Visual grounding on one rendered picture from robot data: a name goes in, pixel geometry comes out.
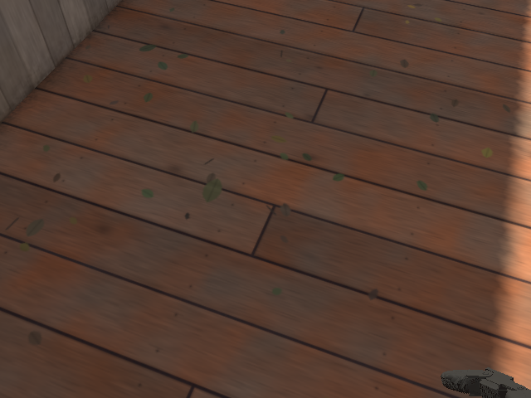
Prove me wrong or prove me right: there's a robot right hand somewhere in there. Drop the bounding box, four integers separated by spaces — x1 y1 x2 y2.
441 367 531 398

